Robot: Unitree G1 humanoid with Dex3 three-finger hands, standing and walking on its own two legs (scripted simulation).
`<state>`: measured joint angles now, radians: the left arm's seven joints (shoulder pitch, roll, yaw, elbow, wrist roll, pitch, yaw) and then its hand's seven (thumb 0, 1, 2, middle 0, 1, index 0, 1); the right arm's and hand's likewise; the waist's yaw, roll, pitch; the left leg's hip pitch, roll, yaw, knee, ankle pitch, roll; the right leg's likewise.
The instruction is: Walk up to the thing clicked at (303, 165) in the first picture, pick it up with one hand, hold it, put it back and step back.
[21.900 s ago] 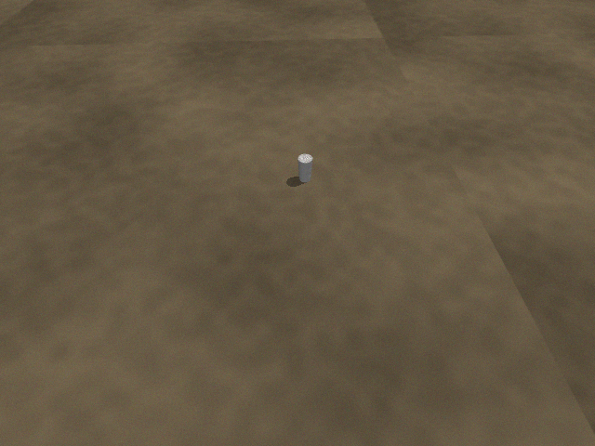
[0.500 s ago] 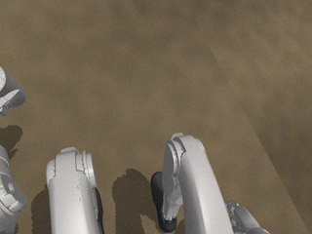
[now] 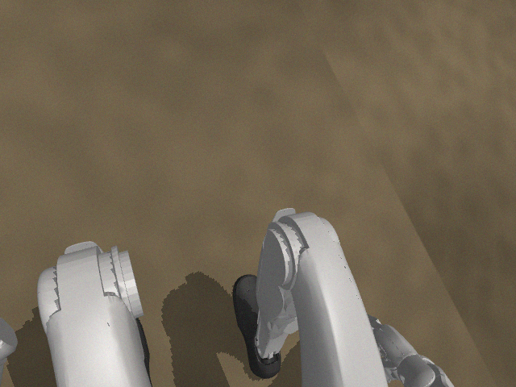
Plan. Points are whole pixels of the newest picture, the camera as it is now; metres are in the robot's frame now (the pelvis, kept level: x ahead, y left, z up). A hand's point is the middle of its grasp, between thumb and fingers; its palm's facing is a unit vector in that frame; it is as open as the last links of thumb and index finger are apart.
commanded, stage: crouch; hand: left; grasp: from the side
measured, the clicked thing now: out of the picture +0.45 +0.34 -0.12
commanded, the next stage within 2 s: lower in 0.12 s
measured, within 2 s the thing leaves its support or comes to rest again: rests again in 1.66 s
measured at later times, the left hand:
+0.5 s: hand out of the picture +0.45 +0.34 -0.14, palm faces +0.48 -0.88 -0.01, open 10.3 cm
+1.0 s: hand out of the picture +0.46 +0.34 -0.18, palm faces +0.49 -0.87 -0.02, open 10.3 cm
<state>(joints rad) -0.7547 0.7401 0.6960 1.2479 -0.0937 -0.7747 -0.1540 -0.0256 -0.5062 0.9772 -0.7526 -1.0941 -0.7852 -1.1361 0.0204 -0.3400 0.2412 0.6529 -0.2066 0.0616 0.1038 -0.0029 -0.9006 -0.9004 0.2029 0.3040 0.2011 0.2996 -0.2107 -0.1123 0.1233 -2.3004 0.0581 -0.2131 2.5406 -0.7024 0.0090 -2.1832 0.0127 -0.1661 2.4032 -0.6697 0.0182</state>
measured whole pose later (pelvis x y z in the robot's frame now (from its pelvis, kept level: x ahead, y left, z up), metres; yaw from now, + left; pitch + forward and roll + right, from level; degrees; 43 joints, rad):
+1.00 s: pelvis -0.01 +0.01 -0.01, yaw -5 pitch +16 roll -16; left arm -0.76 0.97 0.72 1.48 -0.09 -0.95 -0.07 -0.03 -0.51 0.98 -0.76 -1.08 -0.79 -1.12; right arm -0.12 -0.39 0.48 0.55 -0.32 0.08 0.10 -0.01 -0.91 -0.90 0.20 0.30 0.20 0.30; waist -0.27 -0.25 0.30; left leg -2.25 0.06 -0.33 2.64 -0.73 0.01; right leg -2.10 0.06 -0.25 2.41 -0.64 0.05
